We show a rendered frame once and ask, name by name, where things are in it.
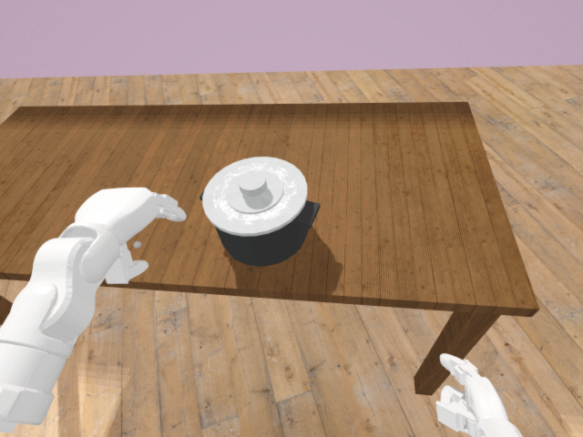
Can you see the knob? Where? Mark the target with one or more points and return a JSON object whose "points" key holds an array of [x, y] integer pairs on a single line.
{"points": [[252, 183]]}

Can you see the left robot forearm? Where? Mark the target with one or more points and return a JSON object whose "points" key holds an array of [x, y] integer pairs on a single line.
{"points": [[47, 316]]}

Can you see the table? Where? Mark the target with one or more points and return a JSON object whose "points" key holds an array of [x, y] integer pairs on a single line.
{"points": [[410, 214]]}

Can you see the lid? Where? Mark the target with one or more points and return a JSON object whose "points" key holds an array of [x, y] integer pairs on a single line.
{"points": [[232, 212]]}

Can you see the pot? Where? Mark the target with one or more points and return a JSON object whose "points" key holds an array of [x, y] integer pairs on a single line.
{"points": [[272, 248]]}

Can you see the robot right hand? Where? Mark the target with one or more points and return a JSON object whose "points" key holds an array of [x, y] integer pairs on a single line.
{"points": [[462, 411]]}

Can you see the right robot forearm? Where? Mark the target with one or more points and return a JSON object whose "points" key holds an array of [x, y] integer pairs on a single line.
{"points": [[496, 427]]}

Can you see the robot left hand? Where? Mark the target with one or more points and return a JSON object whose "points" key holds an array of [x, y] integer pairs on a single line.
{"points": [[125, 212]]}

